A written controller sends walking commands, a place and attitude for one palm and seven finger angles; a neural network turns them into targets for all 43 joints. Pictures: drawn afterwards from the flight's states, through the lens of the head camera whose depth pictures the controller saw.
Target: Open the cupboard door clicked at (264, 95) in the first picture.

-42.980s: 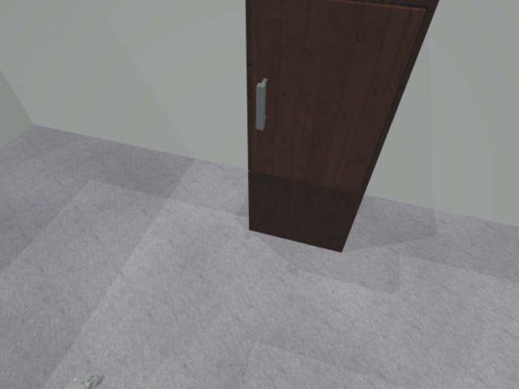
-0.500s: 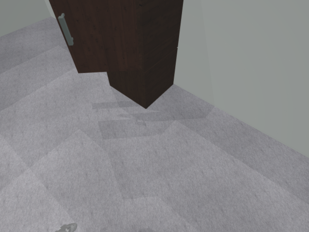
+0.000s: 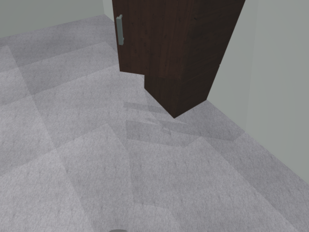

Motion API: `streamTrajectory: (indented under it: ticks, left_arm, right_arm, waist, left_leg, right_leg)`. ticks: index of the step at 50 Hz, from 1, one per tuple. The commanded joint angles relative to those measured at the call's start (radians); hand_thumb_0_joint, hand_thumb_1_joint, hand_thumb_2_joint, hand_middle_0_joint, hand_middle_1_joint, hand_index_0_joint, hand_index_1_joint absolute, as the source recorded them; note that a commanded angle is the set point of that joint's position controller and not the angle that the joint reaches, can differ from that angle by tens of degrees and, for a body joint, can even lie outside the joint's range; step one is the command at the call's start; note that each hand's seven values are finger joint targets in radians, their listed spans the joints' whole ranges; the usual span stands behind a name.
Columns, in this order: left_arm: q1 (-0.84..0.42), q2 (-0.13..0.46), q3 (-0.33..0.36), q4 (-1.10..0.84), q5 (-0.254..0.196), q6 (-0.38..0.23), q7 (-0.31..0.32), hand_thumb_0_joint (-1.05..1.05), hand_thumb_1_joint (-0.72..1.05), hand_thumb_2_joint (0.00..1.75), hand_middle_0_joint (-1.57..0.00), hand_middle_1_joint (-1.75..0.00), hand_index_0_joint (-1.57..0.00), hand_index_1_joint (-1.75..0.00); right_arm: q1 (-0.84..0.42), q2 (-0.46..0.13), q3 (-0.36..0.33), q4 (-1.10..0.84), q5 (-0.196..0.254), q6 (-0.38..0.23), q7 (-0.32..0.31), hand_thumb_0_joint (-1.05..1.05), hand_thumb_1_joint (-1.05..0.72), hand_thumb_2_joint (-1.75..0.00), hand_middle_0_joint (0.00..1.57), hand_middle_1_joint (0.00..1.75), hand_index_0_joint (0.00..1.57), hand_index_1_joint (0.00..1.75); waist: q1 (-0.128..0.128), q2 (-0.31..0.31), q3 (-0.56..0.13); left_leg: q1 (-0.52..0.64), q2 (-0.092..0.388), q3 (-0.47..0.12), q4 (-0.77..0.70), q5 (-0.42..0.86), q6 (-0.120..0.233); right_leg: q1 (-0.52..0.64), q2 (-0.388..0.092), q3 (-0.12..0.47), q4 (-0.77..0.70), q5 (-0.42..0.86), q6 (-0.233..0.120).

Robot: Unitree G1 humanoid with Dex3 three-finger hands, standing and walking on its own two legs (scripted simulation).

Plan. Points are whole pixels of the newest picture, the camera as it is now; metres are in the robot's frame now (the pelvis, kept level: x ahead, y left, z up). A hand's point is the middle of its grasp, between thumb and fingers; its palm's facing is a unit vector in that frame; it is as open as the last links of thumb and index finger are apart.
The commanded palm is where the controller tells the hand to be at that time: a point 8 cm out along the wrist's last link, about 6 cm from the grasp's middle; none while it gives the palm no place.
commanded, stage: take the last steps up to it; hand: left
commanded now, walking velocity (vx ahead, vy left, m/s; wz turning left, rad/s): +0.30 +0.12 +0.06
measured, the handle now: (121, 29) +1.06 +0.31 -0.04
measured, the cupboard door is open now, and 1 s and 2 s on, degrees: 45 45 45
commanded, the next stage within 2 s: come to a stop and stand still in 1.22 s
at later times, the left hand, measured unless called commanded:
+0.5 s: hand (101, 176) +0.29 +0.21 -0.16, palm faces -0.06 -0.98 -0.20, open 7.4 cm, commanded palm none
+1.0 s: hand (95, 188) +0.25 +0.22 -0.17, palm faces +0.15 -0.97 -0.18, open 7.3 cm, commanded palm none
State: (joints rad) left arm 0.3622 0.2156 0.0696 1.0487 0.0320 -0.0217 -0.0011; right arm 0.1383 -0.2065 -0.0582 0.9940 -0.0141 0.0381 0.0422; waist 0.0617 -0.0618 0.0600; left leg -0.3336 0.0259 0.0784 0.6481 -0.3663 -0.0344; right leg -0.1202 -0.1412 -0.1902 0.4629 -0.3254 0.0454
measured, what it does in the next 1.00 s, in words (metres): walks ahead: left foot, then right foot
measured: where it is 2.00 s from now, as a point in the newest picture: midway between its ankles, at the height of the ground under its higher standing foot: (144, 190)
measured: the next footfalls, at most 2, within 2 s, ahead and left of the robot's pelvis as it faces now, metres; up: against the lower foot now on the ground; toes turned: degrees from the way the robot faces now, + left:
left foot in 0.04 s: +0.07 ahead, +0.13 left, +0.00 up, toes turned +5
right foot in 0.54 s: +0.28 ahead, -0.06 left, +0.00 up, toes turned -7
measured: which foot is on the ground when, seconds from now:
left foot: up 0.00-0.02, down 0.04-0.54, up 0.56-1.00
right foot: down 0.00-0.04, up 0.06-0.52, down 0.54-1.00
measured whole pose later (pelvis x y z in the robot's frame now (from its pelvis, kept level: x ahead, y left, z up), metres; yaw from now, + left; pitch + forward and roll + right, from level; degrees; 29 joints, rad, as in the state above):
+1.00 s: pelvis +0.34 +0.05 +0.00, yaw +1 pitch +0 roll +0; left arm 0.42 0.16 0.04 1.15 0.02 -0.06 0.00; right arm 0.10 -0.19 -0.05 1.01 -0.02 -0.02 0.03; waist 0.06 -0.01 0.04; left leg -0.47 0.06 0.08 0.65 -0.20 -0.02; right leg 0.00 -0.04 -0.13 0.35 -0.34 0.00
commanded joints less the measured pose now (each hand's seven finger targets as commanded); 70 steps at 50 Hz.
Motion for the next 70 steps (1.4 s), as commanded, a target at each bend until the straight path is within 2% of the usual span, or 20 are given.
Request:
streamTrajectory:
  ticks: [1,2,3,8,21,23,25,26,27,28,31,34,48,51,52,53,55,58,66,70]
  left_arm:
    - [-0.096,0.124,0.026,-0.078,-0.009,-0.009,-0.008,0.0,0.9,0.9,-0.2,-0.3,-0.2,-0.3]
    - [-0.13,0.064,0.008,-0.123,-0.014,-0.006,-0.01,0.0,0.9,0.9,-0.2,-0.3,-0.2,-0.3]
    - [-0.208,0.07,0.001,-0.147,-0.008,-0.008,-0.005,0.0,0.9,0.9,-0.2,-0.3,-0.2,-0.3]
    - [-0.115,0.049,-0.004,-0.064,-0.002,0.001,-0.019,0.0,0.9,0.9,-0.2,-0.3,-0.2,-0.3]
    - [-0.355,0.017,-0.025,-0.161,-0.013,-0.004,-0.02,0.0,0.9,0.9,-0.2,-0.3,-0.2,-0.3]
    - [-0.343,0.019,-0.02,-0.163,-0.013,-0.003,-0.021,0.0,0.9,0.9,-0.2,-0.3,-0.2,-0.3]
    - [-0.191,0.039,-0.006,-0.121,-0.013,-0.012,-0.019,0.0,0.9,0.9,-0.2,-0.3,-0.2,-0.3]
    - [-0.043,0.083,0.009,-0.076,-0.008,-0.025,-0.012,0.0,0.9,0.9,-0.2,-0.3,-0.2,-0.3]
    - [0.115,0.176,0.037,-0.032,-0.003,-0.035,-0.001,0.0,0.9,0.9,-0.2,-0.3,-0.2,-0.3]
    - [0.151,0.217,0.04,-0.02,-0.022,-0.032,0.004,0.0,0.9,0.9,-0.2,-0.3,-0.2,-0.3]
    - [-0.068,0.095,0.008,-0.071,-0.029,-0.034,0.018,0.0,0.9,0.9,-0.2,-0.3,-0.2,-0.3]
    - [-0.078,0.028,-0.012,-0.055,-0.023,-0.06,0.013,0.0,0.9,0.9,-0.2,-0.3,-0.2,-0.3]
    - [0.059,0.094,-0.005,0.051,-0.007,-0.064,0.016,0.0,0.9,0.9,-0.2,-0.3,-0.2,-0.3]
    - [0.037,0.089,-0.006,0.055,-0.012,-0.055,0.016,0.0,0.9,0.9,-0.2,-0.3,-0.2,-0.3]
    - [0.053,0.059,-0.013,0.036,-0.018,-0.051,0.012,0.0,0.9,0.9,-0.2,-0.3,-0.2,-0.3]
    - [0.066,0.012,-0.026,0.013,-0.027,-0.052,0.007,0.0,0.9,0.9,-0.2,-0.3,-0.2,-0.3]
    - [-0.008,0.012,-0.022,-0.029,-0.016,-0.045,0.017,0.0,0.9,0.9,-0.2,-0.3,-0.2,-0.3]
    - [-0.009,-0.001,-0.017,-0.005,-0.005,-0.013,0.003,0.0,0.9,0.9,-0.2,-0.3,-0.2,-0.3]
    - [-0.08,-0.034,-0.023,-0.057,-0.007,0.005,-0.003,0.0,0.9,0.9,-0.2,-0.3,-0.2,-0.3]
    - [-0.062,-0.019,-0.031,-0.038,-0.012,0.01,0.011,0.0,0.9,0.9,-0.2,-0.3,-0.2,-0.3]
  right_arm:
    - [0.226,-0.166,-0.034,-0.013,-0.009,-0.048,-0.022,0.0,-0.9,-0.9,0.2,0.3,0.2,0.3]
    - [0.346,-0.257,-0.054,0.004,-0.022,-0.053,-0.035,0.0,-0.9,-0.9,0.2,0.3,0.2,0.3]
    - [0.366,-0.259,-0.049,0.016,-0.017,-0.047,-0.051,0.0,-0.9,-0.9,0.2,0.3,0.2,0.3]
    - [0.19,-0.11,0.006,-0.026,-0.009,-0.09,-0.062,0.0,-0.9,-0.9,0.2,0.3,0.2,0.3]
    - [0.372,-0.076,0.021,0.1,-0.017,-0.107,-0.069,0.0,-0.9,-0.9,0.2,0.3,0.2,0.3]
    - [0.364,-0.082,0.021,0.111,-0.019,-0.105,-0.07,0.0,-0.9,-0.9,0.2,0.3,0.2,0.3]
    - [0.345,-0.095,0.02,0.118,-0.012,-0.103,-0.071,0.0,-0.9,-0.9,0.2,0.3,0.2,0.3]
    - [0.332,-0.084,0.018,0.114,-0.001,-0.107,-0.066,0.0,-0.9,-0.9,0.2,0.3,0.2,0.3]
    - [0.347,-0.057,0.016,0.091,0.012,-0.113,-0.061,0.0,-0.9,-0.9,0.2,0.3,0.2,0.3]
    - [0.329,-0.06,0.013,0.071,0.013,-0.108,-0.061,0.0,-0.9,-0.9,0.2,0.3,0.2,0.3]
    - [0.203,-0.018,0.005,0.064,0.001,-0.084,-0.053,0.0,-0.9,-0.9,0.2,0.3,0.2,0.3]
    - [0.269,0.031,0.014,0.087,-0.008,-0.057,-0.043,0.0,-0.9,-0.9,0.2,0.3,0.2,0.3]
    - [-0.074,-0.004,0.009,-0.052,-0.006,-0.074,-0.007,0.0,-0.9,-0.9,0.2,0.3,0.2,0.3]
    - [0.121,-0.059,-0.002,0.012,-0.014,-0.088,-0.025,0.0,-0.9,-0.9,0.2,0.3,0.2,0.3]
    - [0.263,-0.147,-0.021,0.042,-0.025,-0.096,-0.038,0.0,-0.9,-0.9,0.2,0.3,0.2,0.3]
    - [0.352,-0.227,-0.038,0.057,-0.026,-0.094,-0.051,0.0,-0.9,-0.9,0.2,0.3,0.2,0.3]
    - [0.276,-0.208,-0.025,0.026,-0.016,-0.079,-0.058,0.0,-0.9,-0.9,0.2,0.3,0.2,0.3]
    - [0.125,-0.092,0.01,-0.015,-0.011,-0.091,-0.067,0.0,-0.9,-0.9,0.2,0.3,0.2,0.3]
    - [0.15,-0.079,0.007,0.008,-0.017,-0.095,-0.065,0.0,-0.9,-0.9,0.2,0.3,0.2,0.3]
    - [0.139,-0.07,0.024,0.03,-0.011,-0.082,-0.077,0.0,-0.9,-0.9,0.2,0.3,0.2,0.3]
  waist:
    - [-0.159,0.215,-0.066]
    - [-0.203,0.468,-0.074]
    - [-0.205,0.324,-0.041]
    - [-0.069,0.154,0.014]
    - [-0.104,0.136,0.067]
    - [-0.088,0.129,0.07]
    - [-0.013,0.082,-0.002]
    - [0.048,0.013,-0.082]
    - [0.091,-0.146,-0.198]
    - [0.075,-0.174,-0.221]
    - [-0.014,0.032,-0.002]
    - [-0.071,-0.068,-0.007]
    - [-0.017,-0.094,0.05]
    - [-0.119,0.004,-0.027]
    - [-0.168,0.163,-0.137]
    - [-0.178,0.352,-0.226]
    - [-0.144,0.154,-0.125]
    - [-0.07,0.2,0.002]
    - [-0.047,0.124,-0.003]
    - [-0.019,0.106,-0.054]
  left_leg:
    - [0.431,0.084,-0.13,-0.268,-0.063,0.068]
    - [0.462,0.314,-0.498,-0.424,-0.155,0.176]
    - [0.39,0.369,-0.519,-0.468,-0.132,0.245]
    - [0.223,0.22,-0.26,-0.479,0.183,0.196]
    - [0.332,0.228,-0.133,-0.425,0.559,0.216]
    - [0.288,0.225,-0.119,-0.392,0.576,0.206]
    - [0.23,0.175,-0.076,-0.215,0.65,0.17]
    - [0.111,0.119,-0.044,-0.017,0.613,0.132]
    - [-0.131,-0.014,0.035,0.267,0.272,0.076]
    - [-0.234,-0.06,-0.005,0.551,-0.218,0.056]
    - [-0.25,0.069,-0.117,0.569,0.002,0.045]
    - [-0.171,0.084,-0.076,0.447,0.095,0.013]
    - [-0.159,0.032,0.004,-0.02,0.139,0.019]
    - [0.22,-0.025,0.042,-0.185,0.213,0.05]
    - [0.427,0.137,-0.131,-0.189,0.293,0.104]
    - [0.564,0.361,-0.416,-0.262,0.435,0.22]
    - [0.352,0.4,-0.373,-0.337,0.327,0.285]
    - [0.089,0.296,-0.252,-0.442,0.171,0.209]
    - [0.054,0.248,-0.13,-0.458,0.224,0.224]
    - [0.041,0.196,-0.076,-0.319,0.384,0.159]
  right_leg:
    - [-0.386,-0.061,0.041,0.183,-0.154,-0.052]
    - [-0.561,0.073,-0.02,0.512,-0.312,-0.007]
    - [-0.614,0.049,0.113,0.664,-0.291,-0.038]
    - [-0.529,0.002,0.168,0.724,0.025,-0.042]
    - [-0.447,0.059,0.109,0.276,0.086,-0.062]
    - [-0.342,0.081,0.094,0.218,0.072,-0.075]
    - [-0.093,0.125,0.073,0.11,0.128,-0.092]
    - [0.151,0.085,0.147,0.065,0.166,-0.121]
    - [0.408,-0.174,0.497,-0.006,0.207,-0.223]
    - [0.393,-0.349,0.721,-0.146,0.283,-0.319]
    - [0.03,-0.24,0.471,-0.231,0.217,-0.234]
    - [-0.07,-0.146,0.26,-0.264,0.371,-0.183]
    - [0.082,-0.177,0.217,-0.196,0.517,-0.181]
    - [-0.063,-0.1,0.14,0.083,0.595,-0.129]
    - [-0.207,-0.003,0.076,0.306,0.328,-0.089]
    - [-0.395,0.112,0.037,0.607,-0.235,-0.056]
    - [-0.463,0.065,0.145,0.81,-0.254,-0.083]
    - [-0.423,0.011,0.18,0.767,-0.079,-0.062]
    - [-0.274,0.042,0.125,0.345,0.005,-0.051]
    - [-0.064,0.083,0.125,0.087,0.142,-0.038]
